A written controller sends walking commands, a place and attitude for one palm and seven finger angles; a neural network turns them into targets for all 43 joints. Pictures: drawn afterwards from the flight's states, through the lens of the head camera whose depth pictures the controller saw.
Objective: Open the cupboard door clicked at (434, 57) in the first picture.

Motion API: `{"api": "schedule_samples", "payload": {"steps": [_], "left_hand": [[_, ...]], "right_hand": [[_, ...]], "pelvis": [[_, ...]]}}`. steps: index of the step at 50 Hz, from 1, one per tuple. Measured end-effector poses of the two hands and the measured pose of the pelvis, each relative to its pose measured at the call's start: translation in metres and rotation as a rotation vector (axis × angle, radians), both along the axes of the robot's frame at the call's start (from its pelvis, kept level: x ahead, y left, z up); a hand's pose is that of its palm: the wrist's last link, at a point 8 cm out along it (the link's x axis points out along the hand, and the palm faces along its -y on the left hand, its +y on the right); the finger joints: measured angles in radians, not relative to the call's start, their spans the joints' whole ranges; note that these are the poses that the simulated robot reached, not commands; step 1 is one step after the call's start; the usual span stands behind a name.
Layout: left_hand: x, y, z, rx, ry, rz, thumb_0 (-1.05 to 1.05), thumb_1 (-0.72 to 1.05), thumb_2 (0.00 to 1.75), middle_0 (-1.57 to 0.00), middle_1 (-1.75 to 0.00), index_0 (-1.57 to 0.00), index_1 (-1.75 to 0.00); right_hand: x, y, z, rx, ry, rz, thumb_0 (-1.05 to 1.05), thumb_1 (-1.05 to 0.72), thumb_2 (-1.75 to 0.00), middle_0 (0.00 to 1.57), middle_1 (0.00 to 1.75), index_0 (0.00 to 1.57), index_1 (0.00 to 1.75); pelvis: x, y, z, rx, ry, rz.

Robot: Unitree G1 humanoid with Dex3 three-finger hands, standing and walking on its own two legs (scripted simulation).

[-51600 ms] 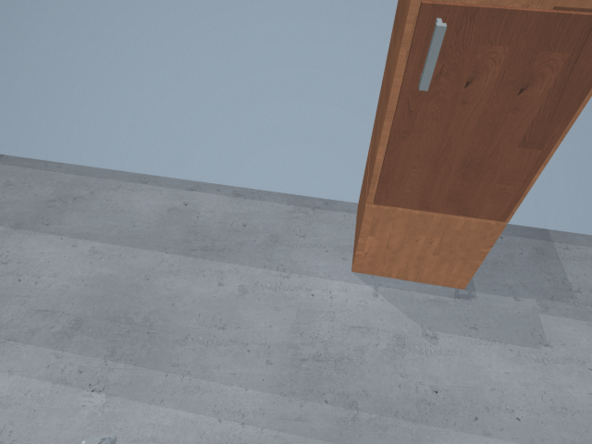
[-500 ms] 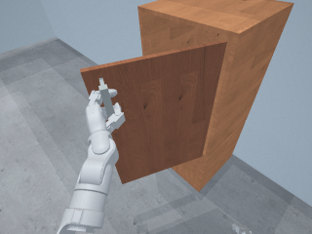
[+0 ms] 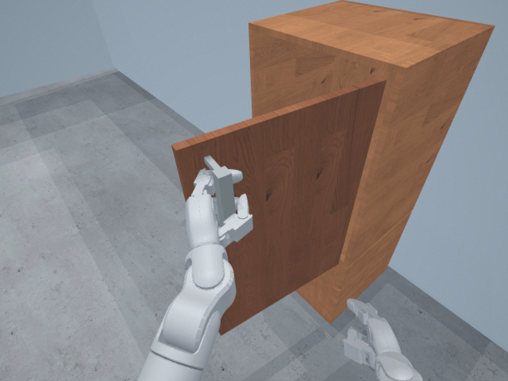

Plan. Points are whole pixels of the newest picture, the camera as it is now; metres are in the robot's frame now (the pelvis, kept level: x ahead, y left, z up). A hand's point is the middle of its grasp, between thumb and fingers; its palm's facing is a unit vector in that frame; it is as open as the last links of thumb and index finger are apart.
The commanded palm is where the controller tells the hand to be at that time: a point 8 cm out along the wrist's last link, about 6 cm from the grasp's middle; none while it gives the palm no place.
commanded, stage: open thumb and fingers to let go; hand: left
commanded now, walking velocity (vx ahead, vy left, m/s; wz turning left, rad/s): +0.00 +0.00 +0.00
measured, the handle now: (220, 200) +0.34 +0.09 +0.15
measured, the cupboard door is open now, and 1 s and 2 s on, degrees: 82 81 84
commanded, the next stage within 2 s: slide the hand sideways off the handle in 0.68 s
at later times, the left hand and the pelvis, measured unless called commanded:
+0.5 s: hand (242, 213) +0.31 +0.06 +0.15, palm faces +0.29 -0.96 +0.00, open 13.9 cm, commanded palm +0.27 +0.09 +0.15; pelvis -0.01 +0.01 +0.00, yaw -1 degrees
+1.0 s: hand (229, 227) +0.29 +0.07 +0.15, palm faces -0.14 -0.99 -0.09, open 15.8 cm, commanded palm +0.26 +0.09 +0.15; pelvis -0.02 +0.02 +0.00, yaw +1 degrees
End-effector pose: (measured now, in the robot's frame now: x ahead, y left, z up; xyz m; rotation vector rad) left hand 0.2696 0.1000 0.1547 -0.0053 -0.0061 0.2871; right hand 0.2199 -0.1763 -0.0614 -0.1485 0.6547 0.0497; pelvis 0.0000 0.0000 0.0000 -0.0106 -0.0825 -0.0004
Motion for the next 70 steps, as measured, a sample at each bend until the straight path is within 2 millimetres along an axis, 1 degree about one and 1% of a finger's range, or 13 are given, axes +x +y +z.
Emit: {"api": "schedule_samples", "payload": {"steps": [4,8,18,21,25,30,41,46,50,54,59,65,70], "left_hand": [[0.004,0.003,0.000,0.002,0.003,0.008,0.01,0.55,0.75,-0.39,-1.32,-0.39,-1.32],[0.003,0.004,0.000,0.006,-0.001,0.002,0.01,0.37,0.67,-0.39,-1.30,-0.38,-1.30],[0.005,0.003,-0.001,0.010,-0.008,0.001,0.00,-0.22,0.42,-0.35,-1.23,-0.33,-1.22],[0.006,0.002,-0.001,0.010,-0.008,0.005,0.00,-0.34,0.37,-0.34,-1.17,-0.31,-1.17],[0.007,0.001,-0.001,0.007,-0.009,0.004,0.00,-0.43,0.34,-0.31,-1.06,-0.29,-1.06],[0.007,0.003,-0.001,0.008,-0.010,-0.001,-0.01,-0.48,0.32,-0.35,-0.89,-0.32,-0.91],[0.005,0.007,-0.002,0.020,-0.017,-0.023,-0.01,-0.50,0.31,-0.46,-0.68,-0.43,-0.69],[0.005,0.023,-0.004,0.132,-0.056,-0.292,-0.01,-0.50,0.31,-0.39,-0.54,-0.29,-0.55],[0.006,0.028,-0.002,0.100,-0.041,-0.433,-0.01,-0.50,0.30,-0.30,-0.44,-0.21,-0.45],[0.003,0.025,-0.003,0.031,-0.036,-0.435,-0.01,-0.50,0.30,-0.27,-0.39,-0.21,-0.44],[-0.006,0.016,-0.004,0.031,-0.049,-0.427,-0.01,-0.50,0.30,-0.27,-0.37,-0.20,-0.43],[-0.013,0.010,-0.005,0.041,-0.052,-0.444,-0.01,-0.50,0.30,-0.25,-0.35,-0.18,-0.39],[-0.016,0.011,-0.004,0.035,-0.044,-0.447,-0.01,-0.50,0.30,-0.24,-0.35,-0.18,-0.38]], "right_hand": [[-0.004,0.009,-0.003,0.013,0.018,0.012,0.01,-0.90,-0.90,0.20,0.30,0.20,0.30],[-0.017,0.011,-0.011,0.017,0.063,0.006,0.01,-0.90,-0.90,0.20,0.30,0.21,0.30],[-0.055,-0.007,-0.033,-0.017,0.175,-0.052,0.01,-0.90,-0.90,0.20,0.30,0.20,0.30],[-0.060,-0.012,-0.034,-0.028,0.182,-0.068,0.01,-0.90,-0.90,0.20,0.30,0.20,0.30],[-0.062,-0.015,-0.031,-0.037,0.177,-0.080,0.01,-0.91,-0.90,0.20,0.30,0.20,0.30],[-0.057,-0.013,-0.027,-0.039,0.154,-0.077,0.01,-0.91,-0.90,0.19,0.30,0.20,0.30],[-0.042,0.005,-0.019,-0.028,0.116,-0.026,0.01,-0.91,-0.90,0.19,0.30,0.20,0.30],[-0.045,0.009,-0.018,-0.035,0.103,-0.015,0.01,-0.90,-0.90,0.20,0.30,0.20,0.30],[-0.048,0.010,-0.019,-0.029,0.078,-0.015,0.01,-0.90,-0.90,0.20,0.30,0.20,0.30],[-0.050,0.010,-0.018,-0.011,0.056,-0.015,0.01,-0.90,-0.90,0.20,0.30,0.20,0.30],[-0.053,0.006,-0.014,0.011,0.040,-0.029,0.01,-0.90,-0.90,0.20,0.30,0.21,0.30],[-0.051,-0.004,-0.011,0.006,0.044,-0.050,0.01,-0.90,-0.90,0.20,0.30,0.21,0.30],[-0.044,-0.015,-0.008,-0.002,0.044,-0.070,0.01,-0.90,-0.90,0.20,0.30,0.20,0.30]], "pelvis": [[-0.001,0.002,0.000,0.002,0.003,0.000],[-0.001,0.005,0.000,0.004,0.002,-0.002],[-0.005,0.010,-0.001,0.002,-0.002,-0.006],[-0.006,0.011,-0.001,0.001,-0.002,-0.007],[-0.008,0.011,-0.001,0.001,-0.003,-0.009],[-0.010,0.012,0.000,0.000,-0.005,-0.008],[-0.013,0.016,-0.001,0.001,-0.007,0.004],[-0.015,0.018,-0.002,0.009,-0.015,0.017],[-0.017,0.021,-0.004,0.010,-0.019,0.023],[-0.017,0.022,-0.005,0.013,-0.013,0.014],[-0.015,0.020,-0.005,0.015,-0.009,-0.009],[-0.010,0.014,-0.004,0.016,-0.010,-0.025],[-0.003,0.007,-0.003,0.015,-0.002,-0.034]]}}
